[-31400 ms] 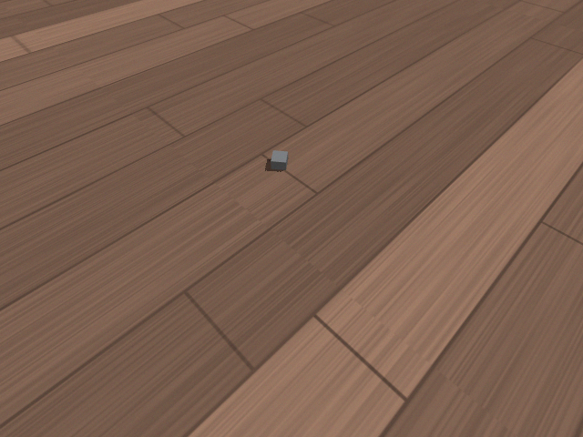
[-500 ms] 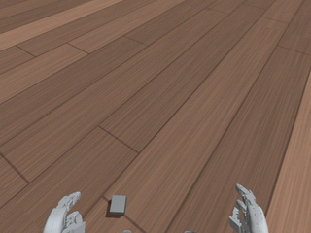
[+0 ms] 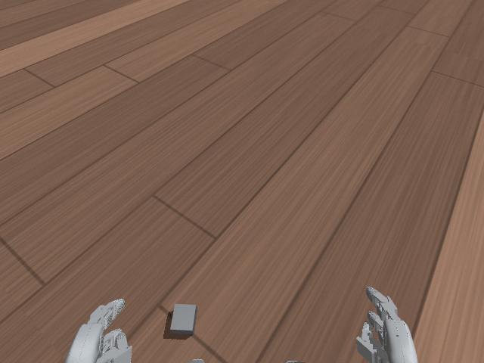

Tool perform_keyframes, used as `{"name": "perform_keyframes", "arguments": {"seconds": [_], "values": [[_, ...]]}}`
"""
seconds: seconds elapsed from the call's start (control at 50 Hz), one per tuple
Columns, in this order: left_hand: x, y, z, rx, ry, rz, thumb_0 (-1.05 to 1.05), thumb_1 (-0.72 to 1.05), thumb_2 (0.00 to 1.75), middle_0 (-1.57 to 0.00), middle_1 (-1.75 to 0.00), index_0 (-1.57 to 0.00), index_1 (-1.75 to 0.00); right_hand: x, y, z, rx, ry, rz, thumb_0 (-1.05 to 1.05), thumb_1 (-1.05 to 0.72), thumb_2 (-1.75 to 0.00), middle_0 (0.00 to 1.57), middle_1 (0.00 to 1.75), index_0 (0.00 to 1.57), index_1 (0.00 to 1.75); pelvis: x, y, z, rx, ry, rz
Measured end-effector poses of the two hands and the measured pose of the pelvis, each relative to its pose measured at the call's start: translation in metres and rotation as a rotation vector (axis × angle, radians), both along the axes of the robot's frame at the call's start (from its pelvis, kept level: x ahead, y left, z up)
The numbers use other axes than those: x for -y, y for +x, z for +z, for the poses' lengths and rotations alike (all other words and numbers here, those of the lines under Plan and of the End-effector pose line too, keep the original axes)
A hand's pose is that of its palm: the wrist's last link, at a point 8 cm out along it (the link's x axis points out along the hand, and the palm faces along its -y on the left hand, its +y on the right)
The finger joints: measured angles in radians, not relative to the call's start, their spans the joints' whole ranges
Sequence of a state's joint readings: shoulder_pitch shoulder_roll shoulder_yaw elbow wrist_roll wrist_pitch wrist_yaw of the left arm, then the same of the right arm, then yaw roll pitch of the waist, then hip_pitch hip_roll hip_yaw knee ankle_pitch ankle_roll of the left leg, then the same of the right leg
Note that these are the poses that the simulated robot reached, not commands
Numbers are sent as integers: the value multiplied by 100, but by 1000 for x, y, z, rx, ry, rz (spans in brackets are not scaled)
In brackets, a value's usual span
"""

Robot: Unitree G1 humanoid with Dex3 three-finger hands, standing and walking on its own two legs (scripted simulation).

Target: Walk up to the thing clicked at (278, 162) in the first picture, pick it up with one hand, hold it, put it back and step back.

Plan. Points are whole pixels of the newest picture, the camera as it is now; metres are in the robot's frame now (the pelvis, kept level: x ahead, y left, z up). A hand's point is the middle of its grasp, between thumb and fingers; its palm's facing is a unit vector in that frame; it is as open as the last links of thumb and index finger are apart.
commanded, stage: stand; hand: left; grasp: from above
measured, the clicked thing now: (184, 318) +0.39 +0.19 -0.69
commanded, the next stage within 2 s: none
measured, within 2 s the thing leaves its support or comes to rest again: neither
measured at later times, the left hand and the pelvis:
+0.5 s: hand out of the picture +0.05 +0.24 -0.11, palm faces +0.05 -0.95 -0.31, open 7.4 cm; pelvis -0.01 +0.01 +0.05, yaw +0 degrees
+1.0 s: hand out of the picture +0.00 +0.24 -0.10, palm faces +0.04 -0.94 -0.34, open 7.4 cm; pelvis -0.03 +0.00 +0.06, yaw +1 degrees
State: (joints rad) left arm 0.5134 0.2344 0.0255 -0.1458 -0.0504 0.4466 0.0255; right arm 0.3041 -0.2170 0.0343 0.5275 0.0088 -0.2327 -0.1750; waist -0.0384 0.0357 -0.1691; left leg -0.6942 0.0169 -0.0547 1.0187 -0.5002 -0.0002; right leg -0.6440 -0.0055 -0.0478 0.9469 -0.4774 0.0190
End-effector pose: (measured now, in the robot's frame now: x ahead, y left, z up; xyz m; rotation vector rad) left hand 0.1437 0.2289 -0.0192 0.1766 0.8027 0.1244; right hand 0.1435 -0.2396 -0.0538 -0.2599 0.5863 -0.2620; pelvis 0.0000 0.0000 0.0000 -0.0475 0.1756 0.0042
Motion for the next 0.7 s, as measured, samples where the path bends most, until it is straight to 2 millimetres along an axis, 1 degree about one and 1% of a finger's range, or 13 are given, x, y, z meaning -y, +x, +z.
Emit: {"name": "perform_keyframes", "arguments": {"seconds": [0.02, 0.06, 0.12, 0.18, 0.24, 0.32, 0.42, 0.52, 0.62, 0.7], "values": [[-1, 1, -2, 15, 26, -16, 1, 90, 90, -20, -29, -20, -30, 0, 0, -2, -25, -15, 24, 2, -90, -90, 21, 30, 20, 30, 0, -2, 1, 22, 3, 1], [-8, 4, -13, 32, 76, -33, 1, 90, 90, -21, -29, -21, -30, 2, -3, -12, -151, -37, 100, 1, -90, -90, 21, 30, 20, 30, 0, -6, 7, 74, 21, 1], [-21, -1, -28, -12, 113, -24, 1, 90, 90, -21, -30, -21, -30, 9, -12, -20, -304, -38, 154, 1, -90, -90, 21, 30, 21, 30, 1, -10, 14, 113, 39, 1], [-33, -16, -37, -75, 127, -3, 1, 90, 90, -21, -30, -21, -30, 18, -24, -20, -372, -12, 126, 2, -90, -90, 21, 30, 21, 30, 0, -12, 21, 140, 49, -2], [-44, -36, -45, -147, 133, 25, 1, 90, 90, -21, -30, -21, -30, 26, -37, -18, -417, 0, 85, 2, -90, -90, 21, 30, 21, 30, -1, -12, 27, 161, 49, -1], [-53, -62, -52, -237, 126, 57, 1, 90, 90, -20, -30, -21, -30, 30, -54, -14, -475, 1, 44, 1, -91, -90, 21, 30, 21, 30, -5, -11, 34, 187, 45, 2], [-58, -89, -57, -320, 101, 90, 1, 90, 90, -20, -30, -21, -30, 26, -72, -11, -533, 9, 13, 1, -91, -90, 21, 30, 20, 30, -11, -12, 44, 217, 39, 4], [-58, -111, -56, -386, 82, 110, 1, 90, 90, -20, -30, -21, -30, 17, -84, -10, -569, 31, 3, 1, -91, -90, 21, 30, 20, 30, -15, -14, 52, 240, 40, 5], [-59, -128, -52, -428, 83, 123, 1, 90, 90, -21, -30, -21, -30, 11, -90, -10, -583, 56, -1, 1, -91, -90, 21, 30, 20, 30, -16, -18, 58, 259, 45, 5], [-62, -137, -49, -448, 95, 129, 1, 90, 90, -21, -30, -21, -30, 12, -95, -11, -592, 66, -4, 1, -91, -90, 21, 30, 20, 30, -15, -22, 61, 269, 48, 7]]}}
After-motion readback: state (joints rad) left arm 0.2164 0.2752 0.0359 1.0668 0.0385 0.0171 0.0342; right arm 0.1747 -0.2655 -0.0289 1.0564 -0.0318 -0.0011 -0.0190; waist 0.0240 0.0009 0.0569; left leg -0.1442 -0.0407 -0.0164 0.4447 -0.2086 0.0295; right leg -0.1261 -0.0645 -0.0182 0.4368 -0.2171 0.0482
